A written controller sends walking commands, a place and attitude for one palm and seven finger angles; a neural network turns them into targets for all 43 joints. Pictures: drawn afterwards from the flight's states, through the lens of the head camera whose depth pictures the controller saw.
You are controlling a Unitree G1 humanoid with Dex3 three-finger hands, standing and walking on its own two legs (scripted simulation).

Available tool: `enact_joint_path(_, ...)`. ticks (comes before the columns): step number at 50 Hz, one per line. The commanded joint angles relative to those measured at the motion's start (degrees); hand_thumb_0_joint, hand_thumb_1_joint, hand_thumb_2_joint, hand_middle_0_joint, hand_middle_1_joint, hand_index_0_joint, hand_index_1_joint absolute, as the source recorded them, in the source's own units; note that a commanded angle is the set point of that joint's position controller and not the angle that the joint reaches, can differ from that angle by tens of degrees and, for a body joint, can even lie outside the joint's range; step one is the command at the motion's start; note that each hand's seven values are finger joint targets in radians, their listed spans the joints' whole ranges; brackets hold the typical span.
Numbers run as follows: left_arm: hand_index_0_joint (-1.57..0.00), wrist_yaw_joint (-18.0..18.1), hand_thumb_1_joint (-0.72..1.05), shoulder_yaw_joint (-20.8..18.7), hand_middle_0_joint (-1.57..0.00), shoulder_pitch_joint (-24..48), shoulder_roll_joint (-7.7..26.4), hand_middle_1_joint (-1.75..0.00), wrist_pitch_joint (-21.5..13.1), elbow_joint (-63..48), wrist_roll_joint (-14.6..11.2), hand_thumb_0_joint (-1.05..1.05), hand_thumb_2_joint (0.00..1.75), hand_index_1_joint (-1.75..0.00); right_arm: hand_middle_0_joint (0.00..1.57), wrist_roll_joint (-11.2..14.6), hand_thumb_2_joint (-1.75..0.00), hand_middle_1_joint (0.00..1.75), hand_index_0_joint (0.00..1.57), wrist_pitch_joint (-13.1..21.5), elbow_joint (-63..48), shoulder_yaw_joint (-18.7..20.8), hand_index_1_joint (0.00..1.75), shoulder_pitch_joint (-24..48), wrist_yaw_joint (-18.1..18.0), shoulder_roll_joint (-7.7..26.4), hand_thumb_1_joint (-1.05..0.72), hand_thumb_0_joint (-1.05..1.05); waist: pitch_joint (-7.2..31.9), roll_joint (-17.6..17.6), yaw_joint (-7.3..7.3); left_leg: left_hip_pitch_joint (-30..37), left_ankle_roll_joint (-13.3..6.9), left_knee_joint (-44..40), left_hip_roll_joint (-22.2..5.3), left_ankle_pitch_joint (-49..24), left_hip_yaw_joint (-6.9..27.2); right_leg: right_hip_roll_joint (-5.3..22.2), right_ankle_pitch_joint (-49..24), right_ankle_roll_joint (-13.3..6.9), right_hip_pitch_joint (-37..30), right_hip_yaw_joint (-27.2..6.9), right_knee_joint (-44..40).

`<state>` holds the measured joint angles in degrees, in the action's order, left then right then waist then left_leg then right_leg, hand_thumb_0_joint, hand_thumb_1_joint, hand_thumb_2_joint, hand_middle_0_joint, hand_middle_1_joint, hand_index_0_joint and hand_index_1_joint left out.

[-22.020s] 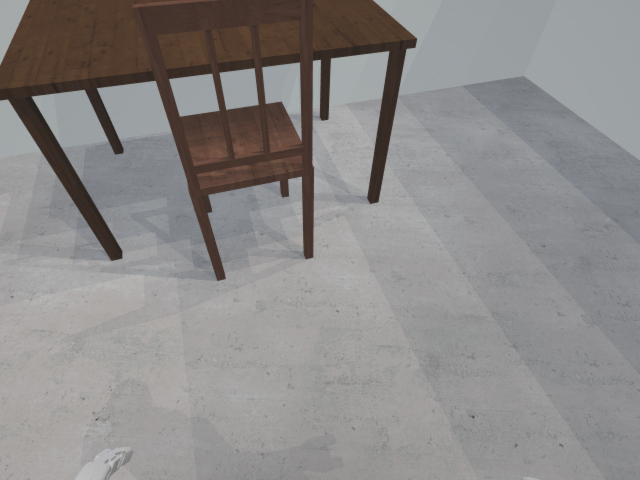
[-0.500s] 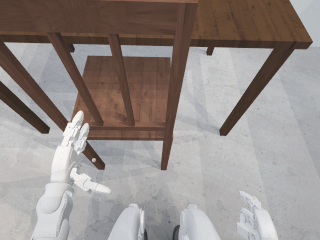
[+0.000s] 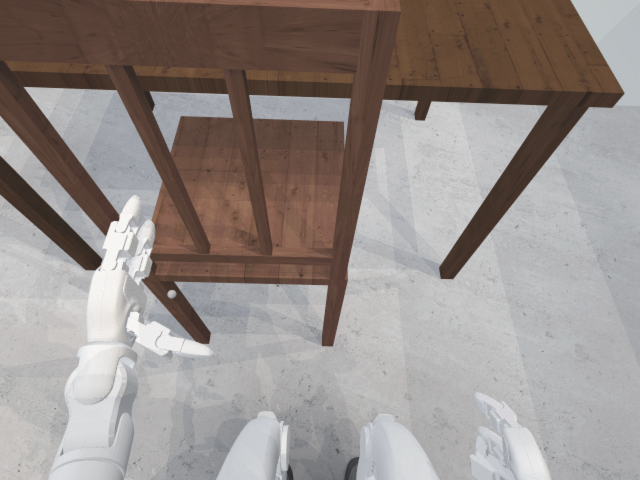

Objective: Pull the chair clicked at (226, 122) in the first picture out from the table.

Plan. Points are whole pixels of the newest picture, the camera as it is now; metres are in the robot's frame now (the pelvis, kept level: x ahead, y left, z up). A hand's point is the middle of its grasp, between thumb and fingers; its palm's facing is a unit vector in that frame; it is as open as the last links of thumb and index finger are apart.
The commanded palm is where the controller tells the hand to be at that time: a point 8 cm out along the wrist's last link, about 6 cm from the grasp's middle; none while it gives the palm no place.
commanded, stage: push the fingers through the gap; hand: left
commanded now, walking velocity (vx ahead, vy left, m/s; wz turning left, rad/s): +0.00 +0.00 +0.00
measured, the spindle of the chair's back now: (173, 183) +0.46 +0.21 +0.06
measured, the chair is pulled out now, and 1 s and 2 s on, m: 0.00 0.00 0.00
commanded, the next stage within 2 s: hook a spindle and tug to test in 1.42 s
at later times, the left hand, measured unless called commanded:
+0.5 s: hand (190, 267) +0.36 +0.18 +0.02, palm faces +0.02 -1.00 -0.05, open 16.9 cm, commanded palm +0.34 +0.23 +0.02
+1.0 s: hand (199, 227) +0.42 +0.18 +0.02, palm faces +0.00 -1.00 -0.05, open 16.9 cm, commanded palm +0.40 +0.23 +0.02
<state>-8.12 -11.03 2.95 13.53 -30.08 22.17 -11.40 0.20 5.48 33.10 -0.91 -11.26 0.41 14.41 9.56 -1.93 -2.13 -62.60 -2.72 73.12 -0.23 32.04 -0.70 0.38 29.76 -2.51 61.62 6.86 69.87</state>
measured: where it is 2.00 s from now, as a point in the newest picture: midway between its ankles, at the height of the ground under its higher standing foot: outside the picture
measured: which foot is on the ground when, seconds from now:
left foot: down 0.00-1.00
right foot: down 0.00-1.00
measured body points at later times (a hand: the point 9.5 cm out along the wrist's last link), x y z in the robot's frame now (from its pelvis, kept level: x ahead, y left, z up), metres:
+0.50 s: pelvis +0.00 +0.01 +0.00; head +0.12 +0.01 +0.44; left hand +0.35 +0.23 +0.03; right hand +0.13 -0.25 -0.11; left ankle +0.02 +0.09 -0.63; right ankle +0.03 -0.10 -0.63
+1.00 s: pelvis +0.00 +0.00 +0.00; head +0.13 +0.01 +0.43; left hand +0.42 +0.23 +0.02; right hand +0.09 -0.26 -0.12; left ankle +0.02 +0.09 -0.63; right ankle +0.03 -0.10 -0.63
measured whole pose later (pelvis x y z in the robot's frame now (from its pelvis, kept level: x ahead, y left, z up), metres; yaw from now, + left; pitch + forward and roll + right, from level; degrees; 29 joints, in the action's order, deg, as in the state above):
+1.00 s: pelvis +0.00 +0.00 +0.00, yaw -1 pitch +24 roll -3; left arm -10.2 -15.8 27.8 17.9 -29.1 46.6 -8.6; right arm -0.3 2.1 35.9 -0.6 -14.6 0.9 15.3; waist 8.6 -2.3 -5.3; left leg -65.5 -3.1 73.2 -0.8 31.7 -1.5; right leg -0.2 28.8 -2.1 64.8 6.0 69.6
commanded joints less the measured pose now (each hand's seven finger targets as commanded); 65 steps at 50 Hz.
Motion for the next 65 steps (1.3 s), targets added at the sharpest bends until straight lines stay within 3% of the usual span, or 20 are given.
enact_joint_path(1,-0.06,-4.06,-0.50,-0.95,-0.06,10.29,7.85,-0.08,0.16,-9.88,-1.04,0.00,0.30,-0.08,0.20,1.22,-0.90,0.30,0.20,2.29,-8.16,3.69,0.30,-1.09,-1.22,9.23,-0.90,0.00,20.37,-1.79,-0.97,12.45,1.13,-11.32,0.62,-13.82,3.47,-0.90,-10.90,0.43,-15.31,-6.12,-10.90)
enact_joint_path(5,-0.06,-3.99,-0.50,-1.19,-0.06,15.42,9.30,-0.08,-1.96,-19.12,-2.14,0.00,0.30,-0.08,0.20,0.82,-0.90,0.30,0.20,3.47,-7.52,3.66,0.30,-2.05,-2.00,8.41,-0.90,0.00,26.80,-4.73,-0.97,20.12,1.44,-11.16,-0.01,-22.78,4.93,-1.05,-16.51,0.66,-15.89,-5.42,-9.80)
enact_joint_path(9,-0.06,-0.57,-0.50,-3.12,-0.06,12.68,8.17,-0.08,-3.61,-12.11,-1.43,0.00,0.30,-0.08,0.20,0.13,-0.90,0.30,0.20,3.81,-5.35,3.55,0.30,-2.37,-1.46,8.26,-0.90,0.00,20.77,-1.58,-1.19,17.24,1.98,-11.10,-0.30,-21.75,5.69,-1.42,-14.23,0.63,-11.34,-3.99,-8.48)
enact_joint_path(12,-0.06,0.20,-0.50,-2.43,-0.06,11.94,6.75,-0.08,-1.77,-3.34,0.30,0.00,0.30,-0.08,0.20,0.09,-0.90,0.30,0.20,2.57,-5.20,3.62,0.30,-2.39,-0.56,8.79,-0.90,0.00,16.43,0.94,-1.42,11.91,1.97,-11.19,0.09,-16.42,4.84,-1.27,-11.64,0.69,-10.58,-4.04,-8.54)
enact_joint_path(15,-0.06,-0.59,-0.50,-0.95,-0.06,12.91,6.17,-0.08,-0.10,-2.46,1.17,0.00,0.30,-0.08,0.20,0.45,-0.90,0.30,0.20,1.51,-6.78,3.73,0.30,-2.33,-0.04,9.04,-0.90,0.00,17.61,-0.97,-0.85,12.65,1.88,-11.98,0.38,-15.33,4.21,-1.09,-10.91,0.39,-11.43,-4.38,-9.31)
enact_joint_path(18,-0.06,-0.66,-0.50,-3.22,-0.06,20.65,9.67,-0.08,-1.02,-6.27,0.91,0.00,0.30,-0.08,0.20,0.56,-0.90,0.30,0.20,1.14,-6.99,3.85,0.30,-2.88,-0.68,9.08,-0.90,0.00,21.20,-0.21,-1.23,13.31,1.44,-11.35,0.31,-15.62,4.01,-1.21,-11.88,0.64,-13.66,-5.56,-9.71)
enact_joint_path(20,-0.06,0.03,-0.50,-4.11,-0.06,24.93,10.95,-0.08,-2.99,-10.26,0.54,0.00,0.30,-0.08,0.20,0.25,-0.90,0.30,0.20,1.52,-6.46,3.82,0.30,-3.17,-1.04,8.81,-0.90,0.00,24.80,-3.77,-1.05,17.24,1.82,-11.15,0.14,-18.51,4.63,-1.22,-13.09,0.55,-13.06,-5.52,-9.12)
enact_joint_path(24,-0.06,1.30,-0.50,-4.99,-0.06,26.46,11.26,-0.08,-5.42,-7.62,0.77,0.00,0.30,-0.08,0.20,-0.30,-0.90,0.30,0.20,2.08,-4.48,3.66,0.30,-4.04,-1.12,8.81,-0.90,0.00,24.84,-3.04,-1.78,17.72,2.14,-10.43,-0.18,-20.86,5.33,-1.55,-14.24,0.59,-11.69,-4.98,-8.10)
enact_joint_path(25,-0.06,1.02,-0.50,-2.76,-0.06,25.54,8.55,-0.08,-5.17,-4.80,1.11,0.00,0.30,-0.08,0.20,-0.26,-0.90,0.30,0.20,2.04,-4.04,3.65,0.30,-3.96,-0.92,8.60,-0.90,0.00,23.49,-1.95,-2.46,17.24,2.13,-10.47,-0.20,-20.20,5.39,-1.50,-13.93,0.74,-10.93,-4.77,-8.26)
enact_joint_path(31,-0.06,-1.36,-0.50,-3.37,-0.06,27.93,9.71,-0.08,-0.51,7.31,1.73,0.00,0.30,-0.08,0.20,0.41,-0.90,0.30,0.20,0.08,-3.60,3.68,0.30,-5.10,-0.50,9.86,-0.90,0.00,18.81,-0.29,-2.95,11.46,1.67,-11.10,0.25,-13.72,4.29,-1.41,-10.18,0.67,-10.40,-5.11,-9.68)
enact_joint_path(37,-0.06,-0.24,-0.50,-8.09,-0.06,36.94,15.00,-0.08,-3.76,1.71,1.05,0.00,0.30,-0.08,0.20,-0.01,-0.90,0.30,0.20,-0.10,-3.94,3.59,0.30,-6.13,-1.00,9.10,-0.90,0.00,26.00,-2.82,-2.17,14.74,1.47,-10.04,0.24,-18.86,3.93,-1.53,-14.78,0.84,-13.84,-6.20,-8.96)
enact_joint_path(39,-0.06,0.41,-0.50,-6.82,-0.06,39.12,14.05,-0.08,-5.50,0.96,1.55,0.00,0.30,-0.08,0.20,-0.41,-0.90,0.30,0.20,0.18,-3.34,3.54,0.30,-6.65,-0.80,8.98,-0.90,0.00,27.16,-4.53,-2.81,17.14,1.78,-9.78,0.03,-21.26,4.50,-1.70,-15.60,0.80,-12.15,-5.72,-8.11)
enact_joint_path(42,-0.06,0.26,-0.50,-7.12,-0.06,35.77,13.85,-0.08,-5.41,7.28,2.44,0.00,0.30,-0.08,0.20,-0.62,-0.90,0.30,0.20,-0.11,-2.28,3.71,0.30,-7.39,-0.34,9.30,-0.90,0.00,24.81,-2.47,-2.96,15.01,1.87,-9.57,-0.08,-20.61,4.37,-1.78,-15.63,0.78,-11.84,-5.55,-8.12)
enact_joint_path(45,-0.06,-1.31,-0.50,-3.65,-0.06,37.19,10.05,-0.08,-3.02,14.53,2.88,0.00,0.30,-0.08,0.20,-0.24,-0.90,0.30,0.20,-0.85,-1.80,3.77,0.30,-7.91,0.00,9.61,-0.90,0.00,20.44,-1.22,-4.75,11.94,1.50,-9.68,0.10,-17.08,3.96,-1.67,-13.37,0.90,-9.75,-5.30,-8.94)
enact_joint_path(48,-0.06,-2.27,-0.50,-7.68,-0.06,38.76,14.72,-0.08,-1.56,16.20,2.16,0.00,0.30,-0.08,0.20,-0.03,-0.90,0.30,0.20,-1.87,-2.25,3.82,0.30,-8.75,-0.19,10.25,-0.90,0.00,22.17,-0.23,-3.81,10.29,1.16,-9.63,0.34,-16.70,3.52,-1.63,-13.97,0.82,-12.44,-6.11,-9.33)
enact_joint_path(52,-0.06,-2.02,-0.50,-10.36,-0.06,43.73,18.19,-0.08,-4.13,9.55,1.39,0.00,0.30,-0.08,0.20,-0.32,-0.90,0.30,0.20,-1.93,-2.96,3.67,0.30,-8.82,-0.28,9.68,-0.90,0.00,28.09,-3.92,-2.82,14.81,1.43,-9.34,0.18,-21.56,3.80,-1.66,-17.56,0.78,-14.33,-6.30,-8.46)
enact_joint_path(56,-0.06,-1.09,-0.50,-8.90,-0.06,41.19,16.13,-0.08,-6.42,6.74,1.70,0.00,0.30,-0.08,0.20,-0.72,-0.90,0.30,0.20,-1.65,-2.66,3.86,0.30,-9.08,0.23,9.36,-0.90,0.00,30.19,-5.67,-2.88,19.30,2.00,-9.43,-0.30,-26.28,4.43,-1.91,-19.77,0.86,-13.11,-5.61,-7.93)
enact_joint_path(60,-0.06,-1.43,-0.50,-5.51,-0.06,35.82,11.49,-0.08,-4.53,12.01,2.05,0.00,0.30,-0.08,0.20,-0.30,-0.90,0.30,0.20,-2.30,-2.15,4.04,0.30,-9.10,0.80,9.55,-0.90,0.00,24.61,-2.86,-3.87,17.01,2.02,-10.19,-0.52,-24.18,4.25,-1.98,-17.87,0.90,-11.07,-4.78,-8.82)
enact_joint_path(62,-0.06,-1.56,-0.50,-6.45,-0.06,34.53,12.40,-0.08,-2.93,15.68,2.18,0.00,0.30,-0.08,0.20,-0.06,-0.90,0.30,0.20,-3.00,-2.26,3.98,0.30,-9.18,0.88,9.97,-0.90,0.00,21.11,-0.59,-3.73,13.11,1.69,-10.84,-0.14,-20.06,3.90,-2.05,-15.71,0.87,-11.60,-5.02,-9.51)
enact_joint_path(65,-0.06,-1.29,-0.50,-5.27,-0.06,38.31,11.15,-0.08,-3.14,13.32,2.02,0.00,0.30,-0.08,0.20,0.06,-0.90,0.30,0.20,-3.23,-2.88,3.96,0.30,-8.74,0.79,9.77,-0.90,0.00,21.59,-1.16,-4.19,13.99,1.55,-11.15,-0.04,-18.42,4.11,-1.93,-13.99,0.87,-10.69,-4.92,-9.73)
